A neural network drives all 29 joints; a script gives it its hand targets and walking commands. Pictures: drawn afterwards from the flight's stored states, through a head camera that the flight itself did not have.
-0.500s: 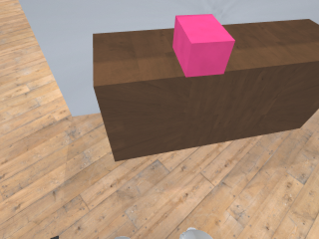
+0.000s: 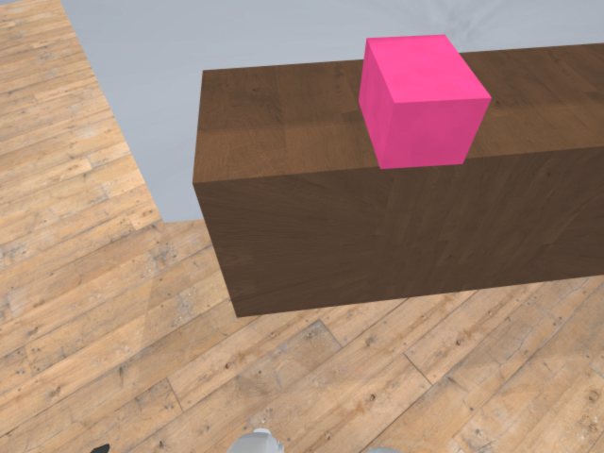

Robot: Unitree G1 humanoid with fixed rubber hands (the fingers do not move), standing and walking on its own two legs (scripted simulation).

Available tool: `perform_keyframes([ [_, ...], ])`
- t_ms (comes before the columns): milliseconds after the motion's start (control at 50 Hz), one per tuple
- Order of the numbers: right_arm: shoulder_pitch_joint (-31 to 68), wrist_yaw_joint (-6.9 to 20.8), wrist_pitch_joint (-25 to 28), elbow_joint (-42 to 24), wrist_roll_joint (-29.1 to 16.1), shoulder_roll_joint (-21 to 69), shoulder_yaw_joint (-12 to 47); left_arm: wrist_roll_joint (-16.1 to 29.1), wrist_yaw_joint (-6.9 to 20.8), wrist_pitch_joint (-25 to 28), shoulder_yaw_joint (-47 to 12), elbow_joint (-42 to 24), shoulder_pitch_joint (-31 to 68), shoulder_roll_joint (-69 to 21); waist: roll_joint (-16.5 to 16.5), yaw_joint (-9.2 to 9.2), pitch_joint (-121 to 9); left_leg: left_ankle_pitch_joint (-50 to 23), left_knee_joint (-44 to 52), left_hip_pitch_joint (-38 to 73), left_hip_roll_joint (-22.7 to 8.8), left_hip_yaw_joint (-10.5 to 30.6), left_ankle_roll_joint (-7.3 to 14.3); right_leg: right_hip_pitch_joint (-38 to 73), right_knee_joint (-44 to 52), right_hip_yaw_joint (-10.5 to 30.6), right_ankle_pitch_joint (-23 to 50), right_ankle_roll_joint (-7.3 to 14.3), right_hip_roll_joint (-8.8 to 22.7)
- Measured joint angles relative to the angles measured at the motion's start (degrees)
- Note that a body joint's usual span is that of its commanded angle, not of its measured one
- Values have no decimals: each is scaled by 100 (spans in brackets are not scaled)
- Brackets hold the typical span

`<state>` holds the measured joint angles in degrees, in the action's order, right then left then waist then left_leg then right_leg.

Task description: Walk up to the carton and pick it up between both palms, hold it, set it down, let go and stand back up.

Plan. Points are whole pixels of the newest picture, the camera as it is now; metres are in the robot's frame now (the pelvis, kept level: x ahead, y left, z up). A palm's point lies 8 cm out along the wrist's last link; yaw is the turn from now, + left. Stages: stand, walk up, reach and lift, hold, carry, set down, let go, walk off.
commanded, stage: walk up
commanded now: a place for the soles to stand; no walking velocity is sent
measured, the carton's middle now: (413, 99) +0.82 -0.19 +0.01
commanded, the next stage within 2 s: none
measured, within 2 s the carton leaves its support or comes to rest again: neither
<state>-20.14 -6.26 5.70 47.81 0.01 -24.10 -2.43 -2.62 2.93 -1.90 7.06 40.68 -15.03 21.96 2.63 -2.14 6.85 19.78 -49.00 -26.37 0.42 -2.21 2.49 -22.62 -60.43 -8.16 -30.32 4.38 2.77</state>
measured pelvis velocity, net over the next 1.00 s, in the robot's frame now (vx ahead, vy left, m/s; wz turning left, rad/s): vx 0.00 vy -0.05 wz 0.10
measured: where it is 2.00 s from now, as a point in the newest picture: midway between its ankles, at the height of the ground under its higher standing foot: outside the picture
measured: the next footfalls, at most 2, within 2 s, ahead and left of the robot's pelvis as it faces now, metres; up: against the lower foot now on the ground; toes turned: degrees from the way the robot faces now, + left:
right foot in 0.26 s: +0.08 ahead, -0.15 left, +0.00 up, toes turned +0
left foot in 0.68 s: +0.05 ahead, +0.10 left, +0.00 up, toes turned +5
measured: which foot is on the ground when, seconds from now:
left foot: down 0.00-0.26, up 0.28-0.66, down 0.68-1.00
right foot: up 0.00-0.24, down 0.26-1.00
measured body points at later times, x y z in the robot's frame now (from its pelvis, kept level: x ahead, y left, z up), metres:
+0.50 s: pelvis +0.02 -0.06 +0.00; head +0.06 -0.07 +0.45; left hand +0.10 +0.28 -0.08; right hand +0.11 -0.38 -0.11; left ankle +0.02 +0.10 -0.64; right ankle +0.05 -0.14 -0.69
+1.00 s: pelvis +0.00 -0.05 -0.01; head +0.03 -0.02 +0.44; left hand +0.09 +0.28 -0.11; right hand +0.11 -0.37 -0.09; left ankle +0.05 +0.10 -0.68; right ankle +0.04 -0.14 -0.69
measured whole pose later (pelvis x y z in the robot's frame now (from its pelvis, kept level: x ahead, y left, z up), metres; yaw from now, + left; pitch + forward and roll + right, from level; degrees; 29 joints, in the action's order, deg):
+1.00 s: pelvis +0.00 -0.05 -0.01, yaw +5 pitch -3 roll +0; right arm -18.8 -4.4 3.6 44.3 0.0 -24.0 -2.4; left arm -1.5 0.7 -1.0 7.1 41.0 -12.3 22.0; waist 3.2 -1.6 6.8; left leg 25.2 -56.9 -29.0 1.4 3.7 0.4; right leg -24.2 -55.1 -6.2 -27.6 2.3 3.1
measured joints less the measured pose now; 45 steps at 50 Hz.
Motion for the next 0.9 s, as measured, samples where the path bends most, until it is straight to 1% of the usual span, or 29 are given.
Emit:
perform_keyframes([
  [40,-1,-41,0,1,0,0,-1,1,-7,-105,-1,-3,26,1,99,119,-42,128,-72,3,-3,26,-26,-324,-712,105,-171,-12,0],
  [60,-1,-65,0,1,0,0,0,1,-7,-129,-1,-6,61,2,124,184,-52,141,-71,1,-15,81,-26,-443,-897,121,-177,-13,1],
  [80,-1,-77,-1,4,0,1,1,1,-7,-137,-1,-8,99,3,147,229,-54,143,-71,0,-33,138,-27,-525,-950,144,-179,-14,3],
  [140,-1,-77,-1,5,0,0,2,1,-7,-140,-1,-8,161,3,251,284,-57,150,-78,-3,-69,263,-83,-634,-938,270,-179,-14,3],
  [200,0,-77,1,-37,0,1,3,2,-7,-140,0,-10,162,5,329,282,-66,169,-118,-69,-83,368,-162,-628,-609,316,-182,-14,4],
  [240,0,-65,-11,-98,0,3,4,2,-13,-115,0,-14,160,8,327,278,-69,190,-217,-187,-87,457,-221,-514,77,323,-38,-14,7],
  [260,2,-53,-34,-129,0,3,4,2,-29,-77,0,-15,158,8,314,261,-69,232,-338,-269,-85,507,-249,-383,591,327,182,-18,8],
  [280,43,-38,-70,-139,0,4,3,2,-45,-32,1,-9,160,3,273,225,6,335,-528,-306,-88,581,-248,-369,593,292,346,-45,-16],
  [320,91,-32,-166,-126,0,7,2,2,-57,-14,1,5,160,4,195,177,60,569,-1097,-399,4,675,-245,-349,429,221,292,-84,-18],
  [360,114,-25,-208,-122,0,6,3,3,-95,28,1,3,160,3,107,106,53,575,-1584,-429,82,678,-245,-266,500,218,276,-91,-17],
  [420,113,37,-209,-121,0,4,3,3,-161,110,0,3,161,2,-55,74,-19,567,-1823,-432,94,682,-245,-215,660,215,334,-93,-18],
  [540,113,66,-209,-107,0,4,2,19,-220,191,-1,5,161,2,-330,75,-33,647,-1791,-435,93,683,-245,-214,702,213,349,-97,-19],
  [620,110,98,-208,-107,0,1,3,35,-223,191,-2,5,161,0,-381,78,-35,727,-1294,-377,17,562,-245,-215,702,208,358,-129,-19],
  [680,110,124,-155,-57,0,2,2,91,-223,179,-1,7,164,0,-356,83,-36,388,-461,-87,3,479,-176,-224,590,209,313,-185,-10],
  [720,113,143,-130,-25,0,9,2,120,-223,102,-1,9,213,1,-266,103,-4,456,-547,-81,61,474,-205,-232,422,213,143,-189,34],
  [760,113,149,-129,-29,0,8,2,128,-223,25,-1,7,251,1,-206,108,-15,458,-557,-83,69,497,-191,-272,165,213,-326,-189,27],
  [860,114,155,-127,-158,0,9,3,128,-223,5,-1,5,274,1,-37,109,-16,392,-550,-143,70,570,-183,-276,50,223,-384,-189,28],
  [900,115,164,-128,-253,0,9,3,128,-223,5,-2,4,273,3,33,107,-18,366,-550,-190,71,568,-216,-242,182,227,-309,-189,29],
])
